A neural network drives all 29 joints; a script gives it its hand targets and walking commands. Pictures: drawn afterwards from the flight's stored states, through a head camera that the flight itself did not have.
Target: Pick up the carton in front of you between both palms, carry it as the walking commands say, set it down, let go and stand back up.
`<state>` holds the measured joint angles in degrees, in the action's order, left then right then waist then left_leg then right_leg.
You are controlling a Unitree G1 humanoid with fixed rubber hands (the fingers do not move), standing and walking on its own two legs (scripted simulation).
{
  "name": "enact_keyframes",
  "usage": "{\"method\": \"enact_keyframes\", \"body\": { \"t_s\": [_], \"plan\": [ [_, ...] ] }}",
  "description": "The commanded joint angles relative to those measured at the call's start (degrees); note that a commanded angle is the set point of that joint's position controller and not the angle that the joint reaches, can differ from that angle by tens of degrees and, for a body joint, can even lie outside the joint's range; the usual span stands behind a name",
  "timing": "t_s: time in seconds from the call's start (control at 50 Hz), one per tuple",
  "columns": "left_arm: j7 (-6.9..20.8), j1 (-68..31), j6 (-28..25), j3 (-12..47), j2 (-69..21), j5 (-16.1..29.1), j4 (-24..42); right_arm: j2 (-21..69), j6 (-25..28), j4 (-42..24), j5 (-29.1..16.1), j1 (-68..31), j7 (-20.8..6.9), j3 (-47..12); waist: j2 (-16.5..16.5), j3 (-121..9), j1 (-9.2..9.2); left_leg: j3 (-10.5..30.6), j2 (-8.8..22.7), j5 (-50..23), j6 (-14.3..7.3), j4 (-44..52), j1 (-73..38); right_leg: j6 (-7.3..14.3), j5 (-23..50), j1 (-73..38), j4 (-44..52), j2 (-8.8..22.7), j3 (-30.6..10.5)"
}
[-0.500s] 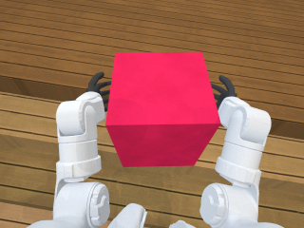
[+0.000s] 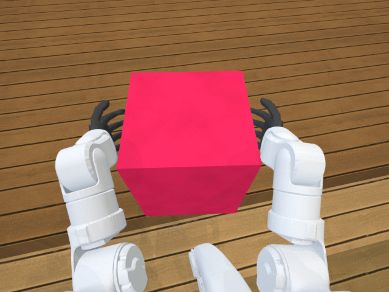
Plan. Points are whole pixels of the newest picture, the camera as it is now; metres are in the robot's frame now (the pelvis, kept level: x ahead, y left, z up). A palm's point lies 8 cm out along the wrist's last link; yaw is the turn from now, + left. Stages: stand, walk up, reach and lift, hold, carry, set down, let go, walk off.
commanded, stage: carry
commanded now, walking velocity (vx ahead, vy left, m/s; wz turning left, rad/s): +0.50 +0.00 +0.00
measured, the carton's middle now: (189, 150) +0.38 -0.06 +0.05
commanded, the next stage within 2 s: none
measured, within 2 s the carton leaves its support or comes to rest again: neither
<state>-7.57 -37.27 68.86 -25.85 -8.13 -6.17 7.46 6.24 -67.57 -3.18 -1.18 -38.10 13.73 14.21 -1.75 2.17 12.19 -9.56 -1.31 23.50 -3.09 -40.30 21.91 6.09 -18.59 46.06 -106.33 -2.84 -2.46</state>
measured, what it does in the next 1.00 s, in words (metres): climbs: right foot 0.14 m higher, then left foot 0.14 m higher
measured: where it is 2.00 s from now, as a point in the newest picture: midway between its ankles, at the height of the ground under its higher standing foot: (155, 63)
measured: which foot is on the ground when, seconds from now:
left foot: down 0.00-0.22, up 0.24-0.56, down 0.58-1.00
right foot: up 0.00-0.14, down 0.16-0.60, up 0.62-1.00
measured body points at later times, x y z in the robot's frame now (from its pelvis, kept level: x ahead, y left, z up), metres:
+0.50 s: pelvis +0.39 -0.04 +0.17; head +0.44 -0.03 +0.62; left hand +0.75 +0.19 +0.34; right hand +0.80 -0.12 +0.33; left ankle +0.52 +0.07 -0.35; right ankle +0.26 -0.13 -0.57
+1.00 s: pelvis +0.76 -0.02 +0.30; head +0.77 -0.02 +0.75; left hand +1.15 +0.10 +0.48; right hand +1.13 -0.20 +0.50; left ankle +0.65 +0.08 -0.43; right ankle +0.90 -0.12 -0.41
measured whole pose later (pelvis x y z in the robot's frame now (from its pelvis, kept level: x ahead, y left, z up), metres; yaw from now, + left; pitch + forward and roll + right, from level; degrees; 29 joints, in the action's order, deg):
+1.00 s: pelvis +0.76 -0.02 +0.30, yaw -3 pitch +6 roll +1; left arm -8.4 -45.2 73.2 -23.7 -3.3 -5.5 2.4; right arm 4.3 -72.5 2.7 1.5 -49.4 12.8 17.6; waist 0.0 -6.3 4.6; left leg -9.0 0.2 24.0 -1.6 -27.5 9.0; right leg 3.6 -4.8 36.8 -35.2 1.6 5.9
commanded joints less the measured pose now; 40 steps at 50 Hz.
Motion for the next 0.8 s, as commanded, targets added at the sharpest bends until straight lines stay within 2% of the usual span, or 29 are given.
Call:
{"method": "enact_keyframes", "body": {
  "t_s": [0.0, 0.04, 0.08, 0.1, 0.12, 0.14, 0.16, 0.18, 0.2, 0.22, 0.24, 0.26, 0.3, 0.36, 0.42, 0.44, 0.48, 0.5, 0.52, 0.54, 0.56, 0.58, 0.6, 0.62, 0.64, 0.7, 0.74, 0.76, 0.78],
  "plan": [
    [-0.7, -36.6, -3.1, 36.5, -37.2, 6.6, 2.6, 56.3, 3.0, -12.9, -25.1, -51.6, -10.0, -44.2, 3.4, -27.7, -4.65, 29.6, 20.8, -28.4, -11.2, 16.9, -39.0, 1.7, -8.8, 25.9, -6.2, 5.0, 0.2],
    [-1.4, -33.9, -2.0, 36.9, -34.5, 5.9, 2.0, 50.7, 1.7, -10.0, -23.1, -46.7, -9.5, -42.0, 6.0, -23.5, -3.34, 26.8, 20.7, -26.7, -11.3, 19.7, -42.2, 2.2, -12.3, 37.3, -11.2, 6.6, 3.1],
    [-2.0, -33.3, -0.4, 37.8, -32.9, 7.2, 2.8, 47.0, -0.2, -9.1, -22.1, -42.6, -9.0, -39.2, 2.7, -18.9, -5.99, 18.3, 16.1, -25.4, -9.0, 28.6, -31.3, 2.1, -14.4, 27.8, 8.6, 9.7, 6.9],
    [-2.6, -33.2, 0.5, 37.7, -31.3, 7.7, 2.9, 46.7, -0.8, -9.8, -21.7, -42.5, -8.8, -38.6, 3.3, -19.0, -8.02, 10.1, 13.0, -37.1, -8.3, 33.8, -21.0, 2.2, -9.1, 12.1, 26.1, 7.9, 11.6],
    [-2.9, -34.7, 1.3, 38.4, -32.8, 9.3, 3.1, 44.5, -1.6, -8.6, -19.7, -43.2, -8.4, -36.9, 9.4, -22.5, -11.0, 2.0, 10.6, -61.5, -7.9, 30.4, -12.6, 3.1, -3.3, -7.4, 34.5, 4.6, 15.4],
    [-3.1, -34.9, 2.1, 39.2, -31.6, 10.2, 2.0, 43.9, -2.7, -5.8, -18.1, -39.2, -8.1, -34.5, 12.7, -28.5, -13.03, 1.0, 11.1, -85.4, -8.2, 24.8, -12.5, 3.5, 2.8, -18.4, 35.7, 0.7, 19.6],
    [-3.1, -33.5, 2.3, 41.5, -34.1, 12.1, 1.7, 41.7, -3.1, -5.8, -15.8, -37.8, -7.8, -32.1, 18.6, -34.4, -20.19, -0.6, 12.4, -104.1, -6.8, 11.6, -17.5, 3.2, 6.1, -25.4, 39.7, -1.4, 20.1],
    [-2.7, -37.8, 2.3, 43.4, -37.1, 14.2, 2.7, 40.6, -3.1, -6.2, -12.2, -38.0, -7.2, -30.4, 10.9, -39.8, -25.12, -0.9, 6.4, -102.6, -2.4, -10.2, -16.3, 2.3, 11.0, -38.3, 57.9, -4.7, 17.8],
    [-2.4, -36.6, 2.0, 44.6, -39.6, 16.0, 3.9, 39.3, -3.3, -6.0, -9.3, -36.5, -6.5, -28.1, 4.0, -42.7, -28.55, 2.6, 1.5, -68.0, 0.5, -37.3, -9.3, 4.9, 28.2, -50.5, 77.0, 0.2, 2.9],
    [-1.7, -37.2, 2.1, 46.4, -41.0, 18.5, 3.6, 40.0, -3.5, -3.9, -6.7, -32.6, -6.3, -26.6, -8.1, -36.5, -20.83, 11.2, -7.6, -5.8, 1.8, -56.9, 17.7, 10.8, 74.8, -63.3, 71.0, 13.2, -17.1],
    [-1.1, -39.2, 1.6, 49.5, -43.5, 21.8, 4.1, 34.5, -3.0, -3.3, -2.2, -25.0, -5.9, -21.7, -7.1, -49.0, -21.61, 21.6, -8.7, -6.1, 2.2, -73.6, 20.7, 19.1, 71.0, -65.4, 71.1, 21.2, -32.6],
    [-0.3, -45.1, 0.7, 50.6, -45.1, 24.6, 5.9, 35.1, -3.2, -2.9, -0.7, -28.0, -5.6, -19.7, -3.1, -47.9, -21.07, 22.2, -5.9, -6.2, 0.5, -76.3, 27.4, 18.9, 50.1, -66.1, 73.5, 21.4, -37.7],
    [1.4, -56.0, 0.0, 54.6, -50.7, 30.3, 10.7, 36.1, -2.4, -5.4, 0.6, -35.6, -5.4, -20.1, 3.0, -34.2, -19.16, 17.3, -1.8, -3.4, -2.9, -74.1, 38.0, 13.2, 23.7, -60.9, 78.7, 19.7, -31.3],
    [2.4, -56.2, -0.9, 54.8, -51.0, 33.2, 12.1, 35.0, -0.5, -8.3, 0.6, -36.3, -4.5, -21.6, 7.5, -26.1, -18.76, 14.7, 2.5, 6.6, -5.0, -71.3, 46.7, 8.3, 24.5, -59.2, 82.1, 20.8, -23.2],
    [2.2, -49.8, 0.9, 51.1, -44.6, 31.5, 4.2, 31.4, -2.6, -3.6, 2.1, -31.6, -3.4, -20.5, 0.6, -22.0, -20.16, 8.4, 4.7, 11.4, -5.4, -72.9, 58.7, 8.9, 20.7, -61.7, 86.9, 20.0, -15.0],
    [2.3, -49.1, 1.7, 49.3, -44.5, 31.2, 1.3, 29.2, -3.7, -1.8, 3.2, -31.5, -3.1, -19.5, 1.0, -19.6, -19.22, 7.0, 6.8, 11.2, -6.0, -60.2, 53.6, 6.9, 21.6, -55.8, 90.6, 16.4, -11.5],
    [2.3, -50.4, 3.4, 46.1, -41.9, 29.8, 0.4, 29.6, -5.0, 0.1, 2.0, -33.9, -2.2, -20.6, -1.3, -20.7, -14.88, -2.3, 3.8, -3.2, -5.3, -28.9, 15.1, 5.0, 41.7, -31.1, 100.8, 11.8, 4.4],
    [2.2, -50.1, 4.1, 44.3, -42.2, 28.8, 1.2, 32.9, -5.4, 0.1, 0.1, -36.0, -2.3, -22.5, -7.4, -25.0, -13.24, -7.1, -0.7, -7.2, -5.8, -29.3, 6.0, 5.4, 59.1, -30.5, 97.9, 12.5, 6.4],
    [2.3, -47.8, 5.0, 41.9, -41.9, 26.3, -1.8, 35.6, -5.9, 1.3, -1.6, -35.9, -2.5, -24.8, -13.0, -28.7, -8.76, -7.4, -2.8, -8.4, -6.6, -26.6, 1.3, 4.7, 80.4, -36.6, 89.5, 13.4, 9.8],
    [2.2, -45.8, 5.4, 39.8, -41.3, 23.6, -3.1, 37.3, -6.1, -0.6, -3.2, -38.3, -3.0, -25.9, -12.7, -32.6, -5.51, -9.5, -5.5, -10.3, -5.9, -18.5, -3.0, 3.2, 90.8, -41.9, 76.5, 12.4, 11.4],
    [1.8, -45.0, 5.7, 37.6, -39.4, 21.1, -2.4, 40.1, -6.3, -4.6, -6.9, -43.8, -3.7, -28.8, -10.2, -36.3, -1.5, -2.4, -6.0, -11.9, -5.2, -4.8, -13.9, 0.7, 87.1, -40.1, 59.4, 11.7, 10.8],
    [1.3, -45.9, 5.7, 36.3, -39.1, 18.8, -0.4, 41.8, -6.1, -5.0, -8.5, -43.7, -4.0, -30.1, -0.9, -39.9, -3.34, 21.0, 3.7, -9.1, -9.8, 7.0, -24.0, -2.9, 43.6, -29.0, 39.3, 5.7, 7.8],
    [0.7, -41.2, 6.2, 33.5, -37.6, 15.8, -3.0, 42.2, -6.0, -4.4, -10.4, -45.4, -4.2, -31.6, 19.2, -47.1, -5.38, 54.6, 20.8, -26.9, -20.6, 17.0, -27.1, -6.4, 3.4, -18.4, 9.0, -5.7, 0.1],
    [-0.2, -38.5, 6.2, 30.0, -34.3, 11.8, -6.3, 44.7, -6.1, -4.6, -13.3, -46.1, -4.8, -33.1, 9.9, -48.6, -7.43, 51.5, 18.4, -28.7, -20.4, 11.5, -29.4, -4.1, 3.5, -14.2, 0.2, -2.8, -8.0],
    [-0.7, -37.1, 5.4, 28.6, -34.5, 9.2, -4.4, 48.8, -5.2, -7.1, -16.6, -50.6, -5.7, -35.8, 5.0, -44.6, -7.15, 45.4, 15.2, -27.9, -17.3, 8.2, -27.5, -2.5, 2.9, -8.6, 1.4, -1.8, -6.2],
    [-0.8, -41.8, 3.6, 27.7, -34.6, 5.3, -4.5, 55.2, -3.3, -9.1, -23.0, -61.0, -8.0, -39.3, 0.9, -34.0, -7.5, 36.5, 13.9, -14.5, -11.2, 11.9, -21.8, -0.9, -2.8, -0.4, 9.0, 2.1, -2.6],
    [-0.7, -41.4, 2.1, 29.5, -33.6, 5.7, -2.7, 55.5, -2.3, -9.1, -24.6, -59.7, -8.6, -39.9, -1.6, -32.2, -6.9, 33.5, 16.0, -20.6, -11.7, 13.4, -21.8, -1.0, -8.9, 0.7, 20.6, 2.9, -0.9],
    [-0.9, -39.1, 2.4, 28.1, -32.0, 4.5, -7.0, 53.7, -2.4, -6.8, -23.6, -58.6, -8.4, -39.4, -1.5, -32.2, -7.58, 29.9, 16.7, -24.8, -11.5, 12.8, -23.7, -1.0, -5.1, 2.7, 25.8, 4.4, -0.2],
    [-0.9, -37.4, 2.5, 29.7, -32.7, 4.6, -7.3, 54.1, -2.5, -4.6, -23.1, -55.8, -8.4, -38.6, 2.1, -31.4, -6.68, 27.5, 16.5, -26.1, -10.9, 14.3, -24.8, -1.2, -2.3, 4.1, 31.8, 5.8, -0.2]
  ]
}}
